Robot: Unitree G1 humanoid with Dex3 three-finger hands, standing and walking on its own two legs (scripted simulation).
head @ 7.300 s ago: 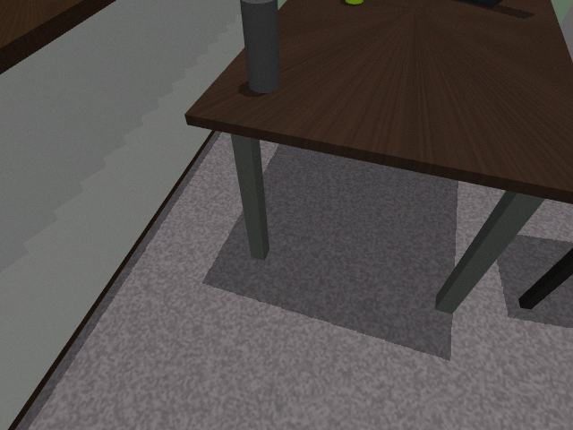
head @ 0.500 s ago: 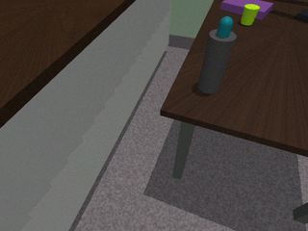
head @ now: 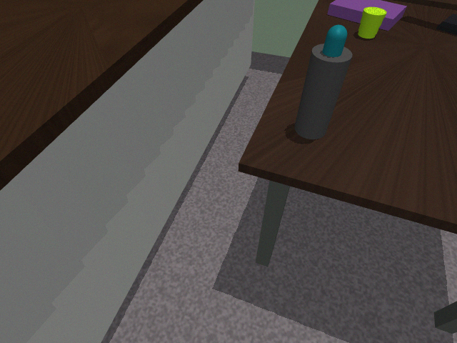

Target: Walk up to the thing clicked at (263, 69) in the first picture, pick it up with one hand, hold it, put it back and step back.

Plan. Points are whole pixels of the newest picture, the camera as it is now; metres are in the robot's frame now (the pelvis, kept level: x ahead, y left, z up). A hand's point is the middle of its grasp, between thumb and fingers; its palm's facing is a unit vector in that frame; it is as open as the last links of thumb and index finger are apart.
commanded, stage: stand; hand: right
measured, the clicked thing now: (322, 85) +0.65 -0.22 +0.10
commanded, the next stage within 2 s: walk up in 0.08 s
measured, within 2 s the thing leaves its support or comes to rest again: neither
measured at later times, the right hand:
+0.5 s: hand out of the picture +0.13 -0.19 -0.15, palm faces +0.11 +0.92 -0.37, open 7.4 cm
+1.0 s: hand (299, 313) +0.21 -0.13 -0.18, palm faces +0.19 +0.91 -0.36, open 7.4 cm
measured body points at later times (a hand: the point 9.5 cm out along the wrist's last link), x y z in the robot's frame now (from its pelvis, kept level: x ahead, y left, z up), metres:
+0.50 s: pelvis +0.08 +0.10 -0.02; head +0.11 +0.10 +0.43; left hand +0.14 +0.44 -0.13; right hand +0.13 -0.24 -0.12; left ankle +0.14 +0.20 -0.75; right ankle +0.02 -0.05 -0.68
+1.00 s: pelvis +0.19 +0.14 -0.03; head +0.22 +0.12 +0.41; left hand +0.34 +0.41 -0.15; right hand +0.20 -0.18 -0.15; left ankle +0.24 +0.27 -0.75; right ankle +0.22 +0.00 -0.75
